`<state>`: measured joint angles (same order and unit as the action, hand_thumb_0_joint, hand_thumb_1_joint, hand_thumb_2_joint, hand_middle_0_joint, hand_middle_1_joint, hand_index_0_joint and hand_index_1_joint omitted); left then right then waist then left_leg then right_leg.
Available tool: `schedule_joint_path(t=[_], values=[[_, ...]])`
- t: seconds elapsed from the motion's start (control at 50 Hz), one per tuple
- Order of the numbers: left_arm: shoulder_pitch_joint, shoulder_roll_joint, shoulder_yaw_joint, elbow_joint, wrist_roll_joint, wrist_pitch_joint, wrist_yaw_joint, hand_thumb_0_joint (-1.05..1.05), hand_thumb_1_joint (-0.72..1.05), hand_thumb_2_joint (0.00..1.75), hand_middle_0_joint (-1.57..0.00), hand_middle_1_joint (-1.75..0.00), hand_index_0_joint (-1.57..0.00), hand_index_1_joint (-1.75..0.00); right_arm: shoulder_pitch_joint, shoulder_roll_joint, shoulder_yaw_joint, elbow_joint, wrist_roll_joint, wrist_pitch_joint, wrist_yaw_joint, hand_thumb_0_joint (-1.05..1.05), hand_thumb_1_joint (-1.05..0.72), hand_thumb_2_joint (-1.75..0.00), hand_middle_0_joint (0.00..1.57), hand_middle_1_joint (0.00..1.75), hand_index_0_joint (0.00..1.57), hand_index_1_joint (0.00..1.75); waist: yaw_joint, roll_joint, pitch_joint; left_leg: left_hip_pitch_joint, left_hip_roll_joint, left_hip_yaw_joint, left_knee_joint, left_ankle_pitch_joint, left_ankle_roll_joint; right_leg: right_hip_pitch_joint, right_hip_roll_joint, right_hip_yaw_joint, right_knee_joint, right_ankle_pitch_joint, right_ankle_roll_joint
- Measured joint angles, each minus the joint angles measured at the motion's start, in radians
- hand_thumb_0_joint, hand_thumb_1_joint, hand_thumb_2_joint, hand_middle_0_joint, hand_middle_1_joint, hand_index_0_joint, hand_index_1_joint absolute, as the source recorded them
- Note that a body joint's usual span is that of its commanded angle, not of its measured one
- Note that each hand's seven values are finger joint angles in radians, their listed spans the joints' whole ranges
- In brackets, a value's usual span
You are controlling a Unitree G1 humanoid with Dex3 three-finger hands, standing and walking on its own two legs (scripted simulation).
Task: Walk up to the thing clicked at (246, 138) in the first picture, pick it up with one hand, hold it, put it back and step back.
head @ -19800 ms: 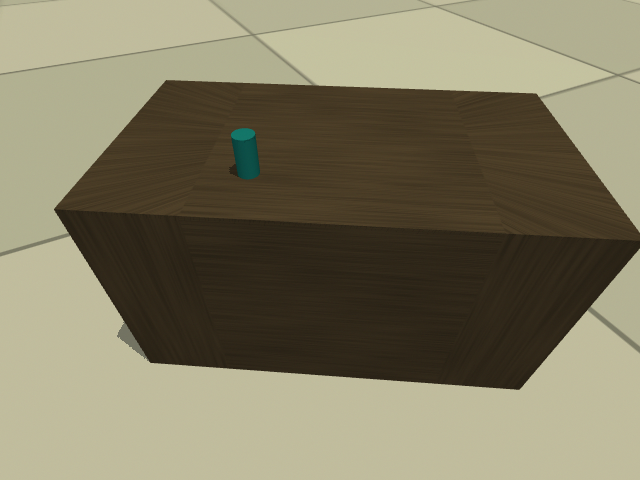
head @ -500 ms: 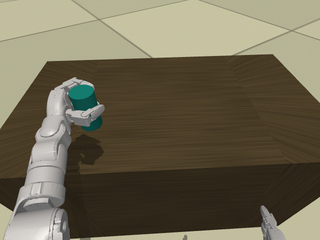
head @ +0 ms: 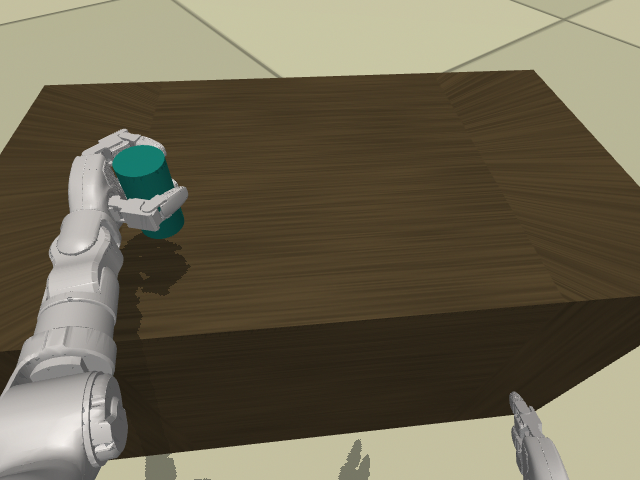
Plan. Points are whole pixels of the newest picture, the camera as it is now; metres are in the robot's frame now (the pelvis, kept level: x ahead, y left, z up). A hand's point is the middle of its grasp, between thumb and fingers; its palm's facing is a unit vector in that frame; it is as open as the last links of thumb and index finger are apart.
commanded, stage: crouch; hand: left
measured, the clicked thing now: (151, 194) +0.48 +0.17 +0.13
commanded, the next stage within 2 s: lower in 0.32 s
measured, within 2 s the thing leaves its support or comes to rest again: rests again in 1.50 s
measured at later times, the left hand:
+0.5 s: hand (159, 182) +0.51 +0.17 +0.12, palm faces +0.07 -1.00 +0.01, open 8.6 cm
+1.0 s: hand (170, 203) +0.53 +0.17 +0.06, palm faces +0.07 -1.00 +0.00, open 8.6 cm
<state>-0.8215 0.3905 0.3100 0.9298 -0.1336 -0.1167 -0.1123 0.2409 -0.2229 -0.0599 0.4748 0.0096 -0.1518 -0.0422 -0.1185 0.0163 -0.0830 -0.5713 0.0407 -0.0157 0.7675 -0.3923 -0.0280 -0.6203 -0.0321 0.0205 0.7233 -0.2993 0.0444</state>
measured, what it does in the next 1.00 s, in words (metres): stands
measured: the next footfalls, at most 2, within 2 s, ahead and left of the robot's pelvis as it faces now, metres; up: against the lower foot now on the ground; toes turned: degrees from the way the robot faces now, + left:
none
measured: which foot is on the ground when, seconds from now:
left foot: down 0.00-1.00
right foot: down 0.00-1.00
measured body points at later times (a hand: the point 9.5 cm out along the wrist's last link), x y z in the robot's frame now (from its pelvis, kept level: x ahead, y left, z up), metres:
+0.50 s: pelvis -0.01 +0.00 -0.02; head +0.08 +0.01 +0.43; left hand +0.50 +0.22 +0.12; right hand +0.14 -0.27 -0.06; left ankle -0.01 +0.14 -0.71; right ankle +0.03 -0.15 -0.71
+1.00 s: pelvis -0.01 +0.00 -0.04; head +0.11 +0.02 +0.39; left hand +0.52 +0.23 +0.07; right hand +0.14 -0.27 -0.06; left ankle -0.01 +0.14 -0.71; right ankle +0.03 -0.15 -0.71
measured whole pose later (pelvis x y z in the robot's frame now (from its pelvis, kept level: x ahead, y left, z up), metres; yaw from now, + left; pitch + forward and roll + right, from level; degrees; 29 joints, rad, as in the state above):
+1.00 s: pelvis -0.01 +0.00 -0.04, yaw -1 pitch +21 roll -2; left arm -0.95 0.51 0.40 1.13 -0.05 -0.28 -0.11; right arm 0.30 -0.23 -0.03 0.16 -0.04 -0.07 0.01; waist -0.23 0.02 -0.12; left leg -0.92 0.06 -0.04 1.03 -0.49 -0.03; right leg -0.94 -0.01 0.01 0.94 -0.37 0.04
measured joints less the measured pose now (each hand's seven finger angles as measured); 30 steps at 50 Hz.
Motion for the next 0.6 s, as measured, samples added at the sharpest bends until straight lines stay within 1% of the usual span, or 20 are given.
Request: schedule_joint_path(t=[0.08,0.22,0.32,0.46,0.54,0.6], values=[[-0.015,0.009,0.018,0.020,0.005,-0.018,0.002,-0.01,-0.36,1.17,-0.85,-1.22,-0.87,-1.22,0.011,-0.002,0.001,-0.038,-0.003,0.013,0.002,-0.01,0.53,-0.06,0.05,0.05,0.06,0.05,-0.010,0.000,-0.002,-0.029,0.002,0.001,0.021,-0.007,0.000,-0.028,0.002,0.001,0.018,-0.004,0.000],[-0.050,0.031,0.028,0.058,0.017,-0.045,-0.004,-0.01,-0.36,1.17,-0.85,-1.22,-0.87,-1.22,0.021,-0.003,0.009,-0.080,-0.008,0.033,0.005,-0.01,0.52,-0.06,0.05,0.05,0.06,0.05,-0.026,-0.005,-0.008,-0.082,0.007,-0.002,0.059,-0.019,-0.002,-0.078,0.008,0.000,0.047,-0.011,-0.001],[-0.079,0.049,0.041,0.094,0.033,-0.053,-0.003,-0.01,-0.36,1.17,-0.85,-1.22,-0.87,-1.22,0.026,-0.003,0.011,-0.113,-0.016,0.044,0.010,-0.01,0.52,-0.06,0.05,0.05,0.06,0.05,-0.039,-0.002,-0.017,-0.116,0.010,-0.005,0.083,-0.027,-0.002,-0.109,0.011,-0.001,0.066,-0.016,-0.001],[-0.108,0.067,0.053,0.125,0.042,-0.068,0.000,-0.01,-0.36,1.17,-0.85,-1.21,-0.87,-1.22,0.036,-0.003,0.012,-0.153,-0.020,0.055,0.015,-0.01,0.52,-0.06,0.05,0.05,0.06,0.05,-0.048,0.001,-0.022,-0.154,0.012,-0.006,0.111,-0.037,-0.002,-0.146,0.013,-0.001,0.088,-0.022,-0.001],[-0.120,0.079,0.056,0.157,0.046,-0.080,-0.009,-0.01,-0.36,1.17,-0.85,-1.21,-0.87,-1.21,0.039,-0.003,0.018,-0.162,-0.022,0.057,0.021,-0.01,0.52,-0.06,0.05,0.05,0.06,0.05,-0.056,0.005,-0.027,-0.182,0.013,-0.009,0.130,-0.044,-0.001,-0.172,0.015,-0.002,0.104,-0.027,-0.001],[-0.121,0.084,0.068,0.171,0.049,-0.088,-0.011,-0.01,-0.36,1.17,-0.85,-1.21,-0.87,-1.21,0.039,0.000,0.023,-0.178,-0.026,0.066,0.025,-0.01,0.52,-0.06,0.05,0.05,0.06,0.05,-0.064,0.005,-0.027,-0.209,0.013,-0.010,0.151,-0.051,0.000,-0.199,0.015,-0.002,0.123,-0.033,0.000]])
